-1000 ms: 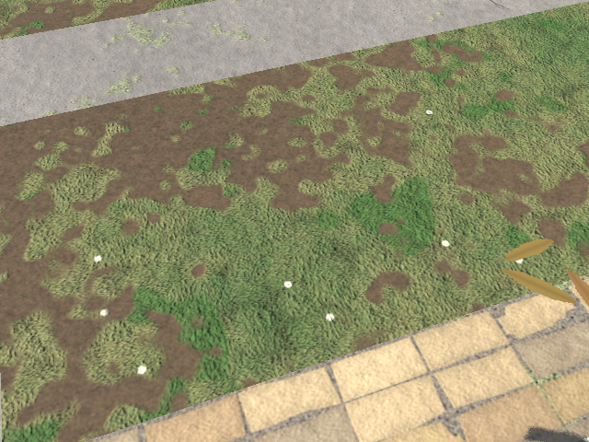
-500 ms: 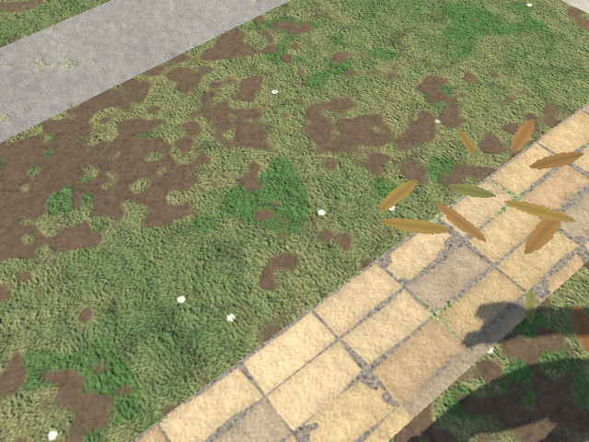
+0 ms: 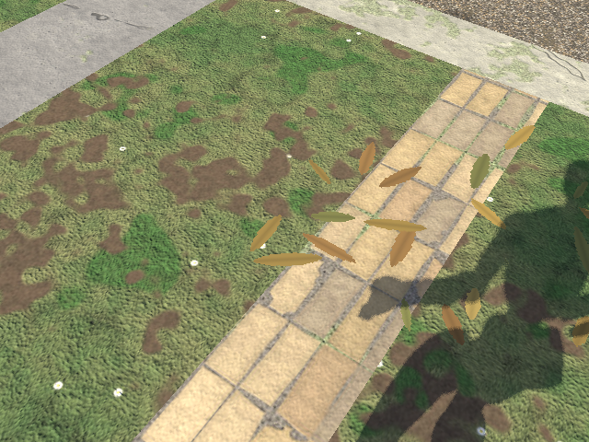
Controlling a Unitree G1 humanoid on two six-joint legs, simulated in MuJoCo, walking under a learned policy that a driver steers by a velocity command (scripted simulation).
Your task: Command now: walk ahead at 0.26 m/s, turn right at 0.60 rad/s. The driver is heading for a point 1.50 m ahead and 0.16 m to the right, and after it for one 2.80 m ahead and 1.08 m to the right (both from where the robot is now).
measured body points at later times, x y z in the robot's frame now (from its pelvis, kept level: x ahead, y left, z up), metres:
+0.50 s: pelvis +0.17 -0.11 -0.01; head +0.21 -0.14 +0.44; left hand +0.41 +0.10 -0.09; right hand +0.16 -0.41 -0.13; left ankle +0.11 +0.08 -0.64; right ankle +0.19 -0.20 -0.74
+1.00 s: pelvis +0.47 -0.16 -0.02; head +0.52 -0.17 +0.43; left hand +0.58 +0.11 -0.13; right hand +0.62 -0.44 -0.11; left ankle +0.57 -0.11 -0.74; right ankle +0.26 -0.25 -0.63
